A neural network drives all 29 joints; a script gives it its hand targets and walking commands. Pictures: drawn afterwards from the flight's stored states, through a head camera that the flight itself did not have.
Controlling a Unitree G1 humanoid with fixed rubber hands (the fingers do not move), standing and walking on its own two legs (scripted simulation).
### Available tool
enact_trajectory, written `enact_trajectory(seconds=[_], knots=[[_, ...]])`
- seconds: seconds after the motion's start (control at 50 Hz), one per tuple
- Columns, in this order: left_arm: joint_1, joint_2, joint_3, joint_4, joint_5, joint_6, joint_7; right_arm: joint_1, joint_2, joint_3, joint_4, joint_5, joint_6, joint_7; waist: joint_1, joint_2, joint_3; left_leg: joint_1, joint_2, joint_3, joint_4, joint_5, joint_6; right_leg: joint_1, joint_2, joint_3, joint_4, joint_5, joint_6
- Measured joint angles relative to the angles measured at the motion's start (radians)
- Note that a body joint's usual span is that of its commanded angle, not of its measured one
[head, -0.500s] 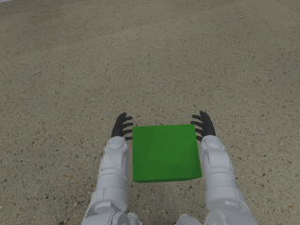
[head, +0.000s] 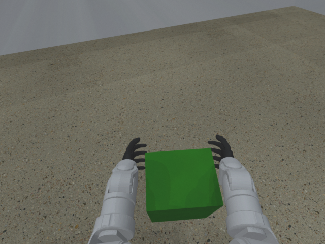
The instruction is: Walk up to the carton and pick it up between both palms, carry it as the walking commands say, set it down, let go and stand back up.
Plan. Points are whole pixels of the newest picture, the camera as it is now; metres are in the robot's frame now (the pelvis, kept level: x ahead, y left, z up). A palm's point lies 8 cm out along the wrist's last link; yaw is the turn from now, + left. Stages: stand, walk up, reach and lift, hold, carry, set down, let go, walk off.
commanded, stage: reach and lift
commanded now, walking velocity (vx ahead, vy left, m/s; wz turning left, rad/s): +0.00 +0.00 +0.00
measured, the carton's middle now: (178, 188) +0.30 -0.02 -0.06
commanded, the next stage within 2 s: hold in 1.38 s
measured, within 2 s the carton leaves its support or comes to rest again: neither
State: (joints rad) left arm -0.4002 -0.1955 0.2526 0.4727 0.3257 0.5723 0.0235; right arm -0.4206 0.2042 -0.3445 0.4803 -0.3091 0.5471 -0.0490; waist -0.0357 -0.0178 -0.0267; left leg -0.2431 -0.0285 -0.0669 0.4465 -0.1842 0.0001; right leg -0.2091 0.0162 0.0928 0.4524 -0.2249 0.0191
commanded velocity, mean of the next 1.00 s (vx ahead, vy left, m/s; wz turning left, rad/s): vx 0.00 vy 0.00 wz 0.00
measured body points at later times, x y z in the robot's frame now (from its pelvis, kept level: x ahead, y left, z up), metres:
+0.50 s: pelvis +0.00 +0.00 +0.00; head -0.05 +0.00 +0.45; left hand +0.32 +0.12 +0.05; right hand +0.32 -0.14 +0.06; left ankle +0.04 +0.12 -0.74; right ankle +0.01 -0.13 -0.74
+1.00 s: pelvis +0.00 -0.01 +0.00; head -0.05 +0.00 +0.45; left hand +0.32 +0.12 +0.05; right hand +0.32 -0.14 +0.06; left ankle +0.04 +0.12 -0.74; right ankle +0.01 -0.13 -0.74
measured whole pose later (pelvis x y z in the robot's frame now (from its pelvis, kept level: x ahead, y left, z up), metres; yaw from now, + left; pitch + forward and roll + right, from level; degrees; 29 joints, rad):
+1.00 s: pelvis +0.00 -0.01 +0.00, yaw +0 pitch -8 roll +0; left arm -0.41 -0.20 0.25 0.40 0.34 0.75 0.03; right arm -0.43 0.21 -0.30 0.43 -0.32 0.70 -0.06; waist 0.00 -0.02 0.02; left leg -0.08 -0.02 -0.07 0.39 -0.17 -0.01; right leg -0.05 0.02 0.09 0.41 -0.22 0.01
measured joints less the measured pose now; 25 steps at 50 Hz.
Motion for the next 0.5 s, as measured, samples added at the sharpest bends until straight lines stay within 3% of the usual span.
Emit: enact_trajectory(seconds=[0.28, 0.5], knots=[[0.007, 0.003, -0.034, -0.071, -0.011, 0.138, -0.005, 0.010, -0.004, 0.038, -0.075, 0.009, 0.134, -0.010, 0.003, -0.001, 0.034, 0.152, 0.001, 0.002, -0.060, 0.011, 0.000, 0.147, -0.003, 0.003, -0.052, 0.009, -0.003], [-0.014, -0.006, -0.003, -0.068, 0.010, 0.175, 0.009, -0.007, 0.003, 0.042, -0.060, -0.010, 0.161, -0.007, 0.019, 0.002, 0.053, 0.176, 0.002, 0.002, -0.060, 0.012, -0.003, 0.171, -0.002, 0.003, -0.052, 0.009, -0.004]])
